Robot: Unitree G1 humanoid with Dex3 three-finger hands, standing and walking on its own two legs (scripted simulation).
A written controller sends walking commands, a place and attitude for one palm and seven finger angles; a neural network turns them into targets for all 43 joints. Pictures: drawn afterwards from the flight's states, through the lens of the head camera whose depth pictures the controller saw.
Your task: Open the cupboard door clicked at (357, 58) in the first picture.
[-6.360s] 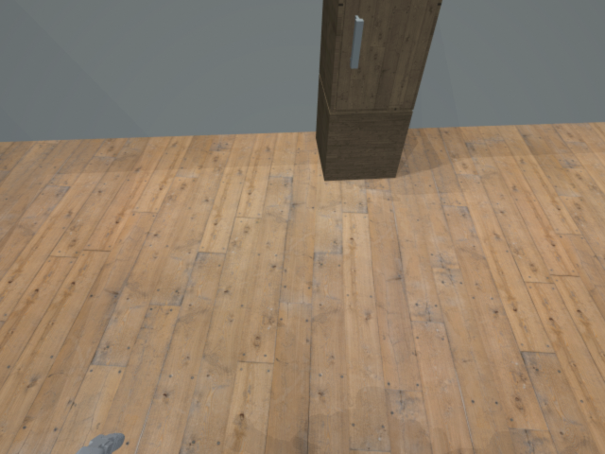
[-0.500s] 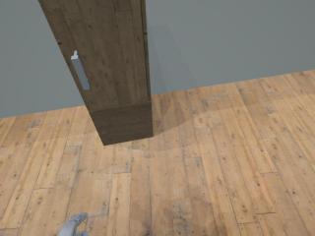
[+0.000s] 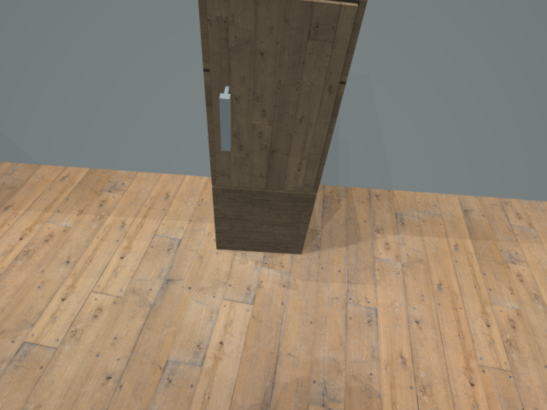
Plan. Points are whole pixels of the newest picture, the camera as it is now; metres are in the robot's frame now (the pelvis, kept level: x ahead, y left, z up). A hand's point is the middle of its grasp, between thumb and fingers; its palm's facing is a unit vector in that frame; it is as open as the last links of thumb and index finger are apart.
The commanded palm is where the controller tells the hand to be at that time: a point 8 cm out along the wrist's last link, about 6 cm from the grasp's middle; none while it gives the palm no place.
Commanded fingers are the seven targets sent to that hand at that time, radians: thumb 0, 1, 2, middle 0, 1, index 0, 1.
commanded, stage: take the last steps up to it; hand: left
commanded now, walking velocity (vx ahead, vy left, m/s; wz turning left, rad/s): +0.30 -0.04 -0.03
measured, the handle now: (226, 119) +0.83 +0.21 -0.05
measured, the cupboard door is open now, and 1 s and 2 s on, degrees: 0 0 0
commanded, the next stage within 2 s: come to a stop and stand still in 0.80 s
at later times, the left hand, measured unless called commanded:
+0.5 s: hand (210, 332) +0.29 +0.14 -0.17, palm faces -0.06 -0.98 -0.18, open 7.4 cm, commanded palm none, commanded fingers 0.00 0.90 0.90 -0.20 -0.30 -0.20 -0.30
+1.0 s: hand (206, 348) +0.26 +0.14 -0.18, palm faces +0.11 -0.99 -0.13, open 7.4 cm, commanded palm none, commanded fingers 0.00 0.90 0.90 -0.20 -0.30 -0.20 -0.30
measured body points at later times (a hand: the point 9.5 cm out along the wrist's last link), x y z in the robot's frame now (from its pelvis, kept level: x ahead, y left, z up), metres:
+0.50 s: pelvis +0.15 -0.03 -0.02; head +0.18 -0.03 +0.43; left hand +0.29 +0.19 -0.16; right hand +0.00 -0.21 -0.16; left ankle -0.03 +0.09 -0.71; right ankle +0.25 -0.12 -0.74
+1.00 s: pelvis +0.31 -0.02 +0.00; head +0.32 +0.01 +0.45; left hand +0.26 +0.19 -0.17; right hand +0.39 -0.24 -0.14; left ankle +0.32 +0.08 -0.73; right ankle +0.25 -0.12 -0.72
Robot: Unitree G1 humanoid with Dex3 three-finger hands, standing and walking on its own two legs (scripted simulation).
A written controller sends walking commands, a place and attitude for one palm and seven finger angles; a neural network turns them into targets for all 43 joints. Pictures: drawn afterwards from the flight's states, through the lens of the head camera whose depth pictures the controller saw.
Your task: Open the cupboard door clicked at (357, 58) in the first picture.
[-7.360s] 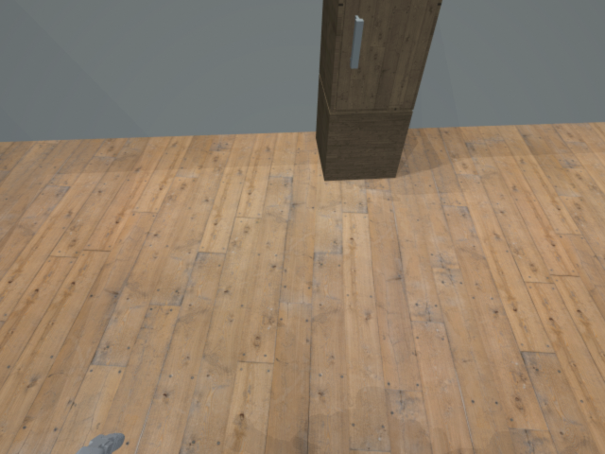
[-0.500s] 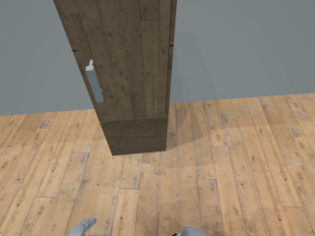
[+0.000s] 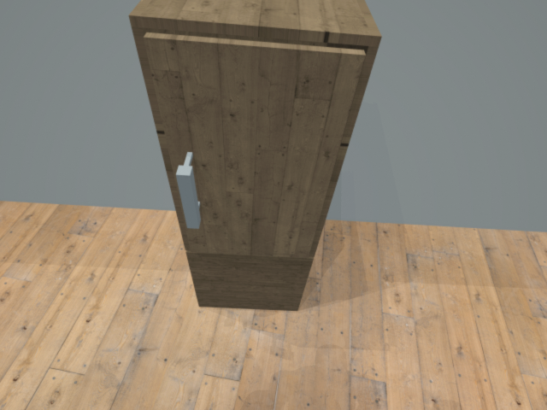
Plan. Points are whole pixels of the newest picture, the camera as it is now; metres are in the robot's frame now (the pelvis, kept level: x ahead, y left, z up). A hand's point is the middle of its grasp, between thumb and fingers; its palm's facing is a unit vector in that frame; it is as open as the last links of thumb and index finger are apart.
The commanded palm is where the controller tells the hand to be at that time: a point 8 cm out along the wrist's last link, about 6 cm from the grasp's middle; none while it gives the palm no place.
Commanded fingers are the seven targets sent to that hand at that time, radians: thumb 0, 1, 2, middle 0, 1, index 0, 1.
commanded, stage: come to a stop and stand still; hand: left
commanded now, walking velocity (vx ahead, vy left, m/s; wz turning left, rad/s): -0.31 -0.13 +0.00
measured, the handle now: (191, 191) +0.52 +0.23 -0.05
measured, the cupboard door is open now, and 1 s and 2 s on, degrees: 0 0 0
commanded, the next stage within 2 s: look again from close up in 1.42 s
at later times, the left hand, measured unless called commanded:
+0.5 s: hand out of the picture +0.07 +0.11 -0.14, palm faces +0.03 -0.95 -0.32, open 7.4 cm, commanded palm none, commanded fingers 0.00 0.90 0.90 -0.20 -0.30 -0.20 -0.30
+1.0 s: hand out of the picture -0.05 +0.12 -0.15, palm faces +0.11 -0.96 -0.26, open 7.4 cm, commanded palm none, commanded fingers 0.00 0.90 0.90 -0.20 -0.30 -0.20 -0.30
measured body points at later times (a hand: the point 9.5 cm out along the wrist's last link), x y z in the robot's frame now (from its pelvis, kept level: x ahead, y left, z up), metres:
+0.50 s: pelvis +0.00 -0.09 +0.00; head +0.02 -0.15 +0.45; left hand +0.06 +0.16 -0.12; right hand +0.05 -0.34 -0.18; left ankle -0.02 +0.07 -0.67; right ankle +0.03 -0.18 -0.73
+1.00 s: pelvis -0.04 -0.08 +0.01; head -0.02 -0.09 +0.46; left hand -0.06 +0.17 -0.13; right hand +0.01 -0.33 -0.14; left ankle -0.08 +0.06 -0.71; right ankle +0.03 -0.18 -0.73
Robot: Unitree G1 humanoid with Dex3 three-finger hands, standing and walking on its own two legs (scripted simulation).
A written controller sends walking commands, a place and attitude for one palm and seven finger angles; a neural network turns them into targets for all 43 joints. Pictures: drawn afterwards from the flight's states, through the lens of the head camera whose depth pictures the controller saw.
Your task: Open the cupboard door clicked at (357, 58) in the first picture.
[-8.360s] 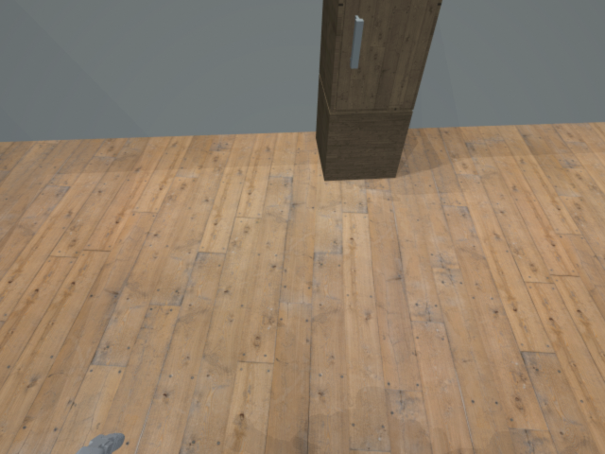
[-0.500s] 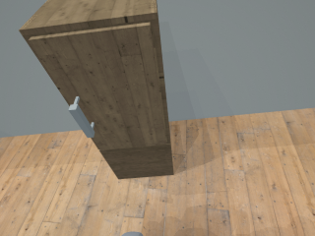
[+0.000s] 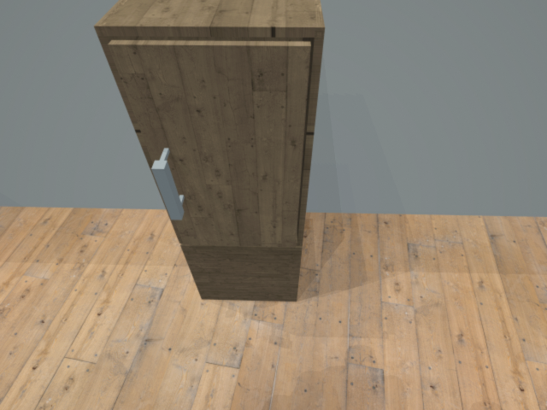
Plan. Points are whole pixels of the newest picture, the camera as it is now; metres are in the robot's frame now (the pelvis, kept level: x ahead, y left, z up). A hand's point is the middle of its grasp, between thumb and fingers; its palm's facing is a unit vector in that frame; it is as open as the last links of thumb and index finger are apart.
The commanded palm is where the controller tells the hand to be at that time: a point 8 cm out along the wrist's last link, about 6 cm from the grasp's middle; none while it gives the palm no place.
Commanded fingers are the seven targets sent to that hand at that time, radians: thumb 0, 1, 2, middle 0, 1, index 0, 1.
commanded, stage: come to a stop and stand still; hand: left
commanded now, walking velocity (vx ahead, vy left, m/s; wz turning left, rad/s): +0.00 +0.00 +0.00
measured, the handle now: (171, 184) +0.56 +0.30 -0.06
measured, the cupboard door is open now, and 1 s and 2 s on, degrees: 0 0 0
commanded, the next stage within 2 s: look again from close up in 0.42 s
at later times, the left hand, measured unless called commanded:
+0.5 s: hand out of the picture +0.04 +0.21 -0.18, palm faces +0.02 -0.98 -0.22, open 7.3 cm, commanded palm none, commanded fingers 0.00 0.90 0.90 -0.20 -0.30 -0.20 -0.30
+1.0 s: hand out of the picture -0.04 +0.21 -0.19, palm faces +0.01 -0.99 -0.16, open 7.4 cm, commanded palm none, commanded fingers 0.00 0.90 0.90 -0.20 -0.30 -0.20 -0.30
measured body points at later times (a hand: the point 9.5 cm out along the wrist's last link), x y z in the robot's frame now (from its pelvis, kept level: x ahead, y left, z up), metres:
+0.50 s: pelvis +0.01 +0.04 -0.01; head +0.03 +0.03 +0.44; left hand +0.04 +0.26 -0.16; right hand -0.02 -0.17 -0.17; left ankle -0.04 +0.13 -0.75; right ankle -0.01 -0.08 -0.75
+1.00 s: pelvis -0.03 +0.04 -0.01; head -0.04 +0.05 +0.44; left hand -0.03 +0.26 -0.17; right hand -0.03 -0.18 -0.17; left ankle -0.04 +0.13 -0.75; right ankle -0.01 -0.08 -0.75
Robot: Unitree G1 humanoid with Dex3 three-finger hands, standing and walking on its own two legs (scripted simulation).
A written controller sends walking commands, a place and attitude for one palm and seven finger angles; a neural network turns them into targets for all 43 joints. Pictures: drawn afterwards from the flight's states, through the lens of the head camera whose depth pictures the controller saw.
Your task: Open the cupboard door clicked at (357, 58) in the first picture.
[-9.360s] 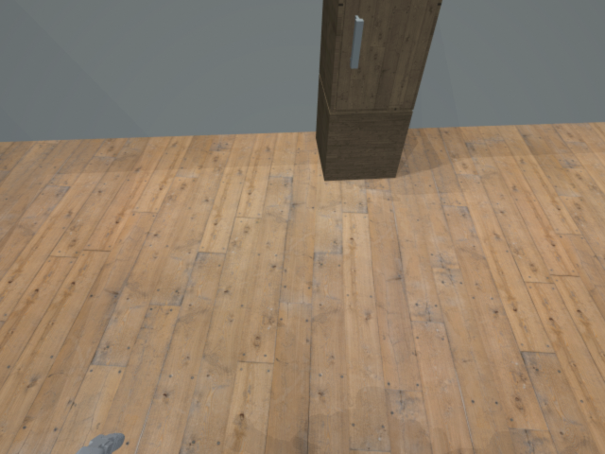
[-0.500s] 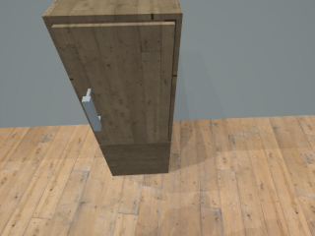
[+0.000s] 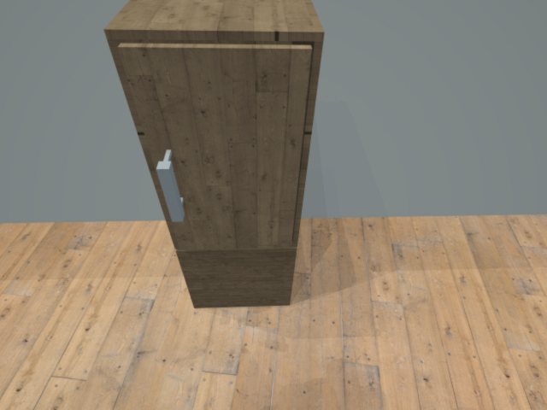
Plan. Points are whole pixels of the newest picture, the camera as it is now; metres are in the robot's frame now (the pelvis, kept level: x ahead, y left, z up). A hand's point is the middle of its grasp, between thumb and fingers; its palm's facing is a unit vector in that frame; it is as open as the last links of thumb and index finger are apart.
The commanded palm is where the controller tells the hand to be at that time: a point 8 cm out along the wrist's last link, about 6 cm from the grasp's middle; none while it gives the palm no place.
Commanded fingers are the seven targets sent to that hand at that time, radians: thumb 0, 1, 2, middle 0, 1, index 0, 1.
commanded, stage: shuffle to correct the standing spot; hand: left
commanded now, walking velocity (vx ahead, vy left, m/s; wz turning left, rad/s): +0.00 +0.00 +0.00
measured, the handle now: (173, 186) +0.59 +0.27 -0.05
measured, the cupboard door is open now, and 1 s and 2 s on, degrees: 0 0 0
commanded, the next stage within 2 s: come to a stop and stand still in 0.40 s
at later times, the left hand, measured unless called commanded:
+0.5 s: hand out of the picture -0.01 +0.19 -0.20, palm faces +0.14 -0.98 -0.12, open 7.4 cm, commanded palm none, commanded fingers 0.00 0.90 0.90 -0.20 -0.30 -0.20 -0.30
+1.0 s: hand out of the picture +0.16 +0.19 -0.17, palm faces +0.11 -0.97 -0.21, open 7.3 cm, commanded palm none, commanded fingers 0.00 0.90 0.90 -0.20 -0.30 -0.20 -0.30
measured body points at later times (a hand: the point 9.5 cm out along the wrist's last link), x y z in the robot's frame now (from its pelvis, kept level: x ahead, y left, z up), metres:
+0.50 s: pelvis +0.04 +0.03 -0.01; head +0.04 +0.06 +0.44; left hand -0.02 +0.24 -0.18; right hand +0.04 -0.20 -0.15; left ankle +0.03 +0.09 -0.74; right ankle +0.02 -0.11 -0.70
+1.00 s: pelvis +0.08 +0.01 -0.01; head +0.13 +0.00 +0.44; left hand +0.15 +0.24 -0.15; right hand +0.10 -0.20 -0.17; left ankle +0.03 +0.10 -0.70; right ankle +0.13 -0.08 -0.74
